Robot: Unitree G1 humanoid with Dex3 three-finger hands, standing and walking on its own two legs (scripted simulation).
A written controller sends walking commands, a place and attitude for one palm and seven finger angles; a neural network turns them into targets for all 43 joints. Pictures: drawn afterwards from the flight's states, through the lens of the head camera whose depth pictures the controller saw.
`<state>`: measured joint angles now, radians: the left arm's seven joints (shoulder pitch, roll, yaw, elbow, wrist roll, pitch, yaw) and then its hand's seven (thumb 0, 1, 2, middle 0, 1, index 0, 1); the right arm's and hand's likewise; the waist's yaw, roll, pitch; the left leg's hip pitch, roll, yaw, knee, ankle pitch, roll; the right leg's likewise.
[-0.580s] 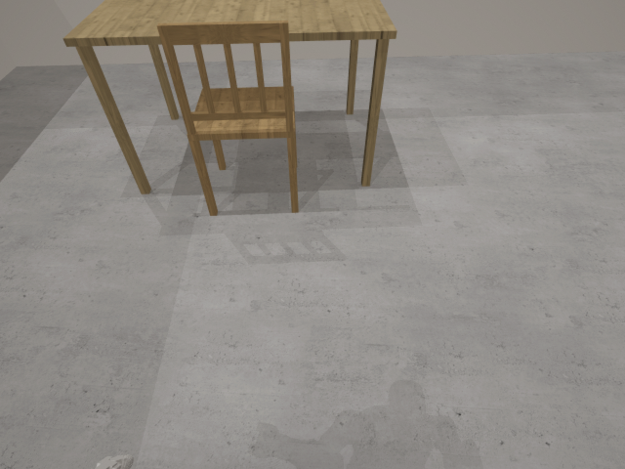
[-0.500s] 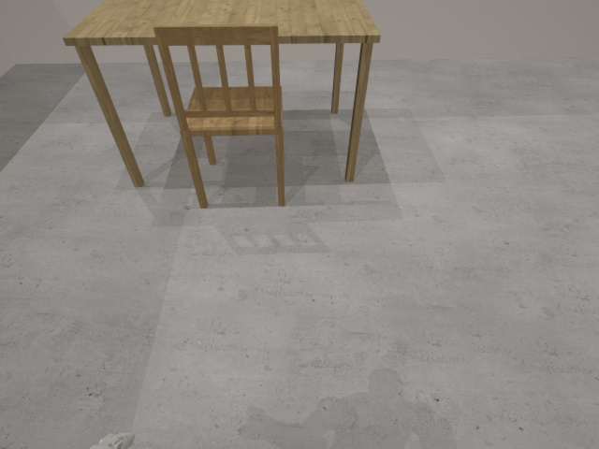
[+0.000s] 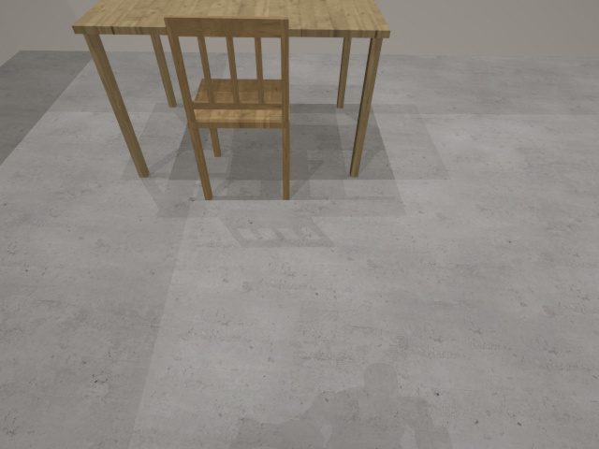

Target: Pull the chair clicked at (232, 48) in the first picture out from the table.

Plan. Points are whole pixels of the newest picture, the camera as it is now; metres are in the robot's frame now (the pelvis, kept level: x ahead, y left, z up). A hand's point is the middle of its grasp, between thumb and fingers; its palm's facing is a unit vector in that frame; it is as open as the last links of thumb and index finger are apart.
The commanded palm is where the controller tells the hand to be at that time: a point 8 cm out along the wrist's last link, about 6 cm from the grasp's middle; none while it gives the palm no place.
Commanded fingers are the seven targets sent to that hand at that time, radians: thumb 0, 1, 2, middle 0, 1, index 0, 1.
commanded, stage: stand and wait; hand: left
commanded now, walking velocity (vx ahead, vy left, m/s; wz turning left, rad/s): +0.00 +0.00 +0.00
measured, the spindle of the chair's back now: (233, 71) +1.35 +0.34 -0.13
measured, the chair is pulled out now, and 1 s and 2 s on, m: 0.00 0.00 0.00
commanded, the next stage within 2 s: look at it before walking up in 0.24 s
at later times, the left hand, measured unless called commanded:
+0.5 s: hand out of the picture +0.06 +0.25 -0.16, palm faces -0.02 -0.95 -0.33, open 7.4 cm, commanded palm none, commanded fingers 0.00 0.90 0.90 -0.20 -0.30 -0.20 -0.30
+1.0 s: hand out of the picture +0.07 +0.25 -0.15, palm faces -0.03 -0.94 -0.34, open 7.4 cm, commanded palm none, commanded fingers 0.00 0.90 0.90 -0.20 -0.30 -0.20 -0.30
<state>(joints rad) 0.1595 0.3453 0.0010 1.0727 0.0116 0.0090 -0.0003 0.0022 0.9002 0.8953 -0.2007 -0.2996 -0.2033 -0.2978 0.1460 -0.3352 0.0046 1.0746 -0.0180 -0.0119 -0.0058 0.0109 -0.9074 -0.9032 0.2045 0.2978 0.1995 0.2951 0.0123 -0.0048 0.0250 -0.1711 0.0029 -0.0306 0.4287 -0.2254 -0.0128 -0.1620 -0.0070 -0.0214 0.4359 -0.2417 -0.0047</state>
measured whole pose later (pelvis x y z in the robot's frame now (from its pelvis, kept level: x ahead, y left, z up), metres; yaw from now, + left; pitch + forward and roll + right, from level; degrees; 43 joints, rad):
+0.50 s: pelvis -0.01 +0.01 +0.00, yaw +0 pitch -2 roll +0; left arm 0.15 0.34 -0.01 1.09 0.02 0.00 0.00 0.00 0.90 0.90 -0.20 -0.30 -0.20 -0.30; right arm 0.13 -0.34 0.01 1.10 -0.01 -0.02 0.00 0.01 -0.91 -0.90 0.20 0.30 0.20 0.30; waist 0.01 -0.01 0.02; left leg -0.16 -0.01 -0.03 0.39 -0.20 0.00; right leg -0.15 -0.02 -0.02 0.39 -0.21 0.01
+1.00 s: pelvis +0.00 +0.01 +0.00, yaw +0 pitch -2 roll +0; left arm 0.15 0.34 -0.01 1.09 0.02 0.00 0.00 0.00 0.90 0.90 -0.20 -0.30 -0.20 -0.30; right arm 0.12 -0.34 0.01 1.11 -0.01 -0.02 0.00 0.01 -0.91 -0.90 0.20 0.30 0.20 0.30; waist 0.01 0.00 0.03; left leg -0.15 -0.01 -0.02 0.37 -0.20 0.00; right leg -0.14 -0.02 -0.01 0.38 -0.22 0.01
